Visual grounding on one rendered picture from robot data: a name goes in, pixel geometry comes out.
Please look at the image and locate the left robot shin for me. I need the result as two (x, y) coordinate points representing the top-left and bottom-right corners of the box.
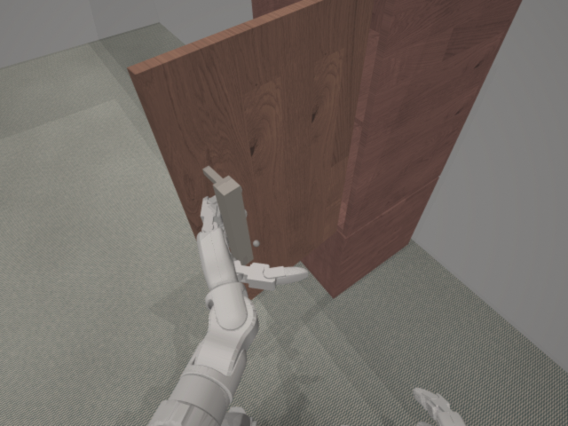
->
(228, 406), (246, 414)

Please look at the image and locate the robot left forearm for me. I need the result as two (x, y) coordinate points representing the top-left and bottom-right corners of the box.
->
(147, 282), (259, 426)

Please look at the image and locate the cupboard door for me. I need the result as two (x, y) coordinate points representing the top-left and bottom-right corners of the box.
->
(127, 0), (375, 300)

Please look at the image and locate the handle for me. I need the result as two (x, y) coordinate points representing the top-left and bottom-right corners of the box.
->
(202, 166), (254, 265)

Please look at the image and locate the right robot hand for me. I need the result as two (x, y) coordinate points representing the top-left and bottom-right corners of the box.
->
(413, 388), (467, 426)

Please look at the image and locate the left robot hand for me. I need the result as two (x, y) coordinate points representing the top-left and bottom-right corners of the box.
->
(196, 189), (309, 292)

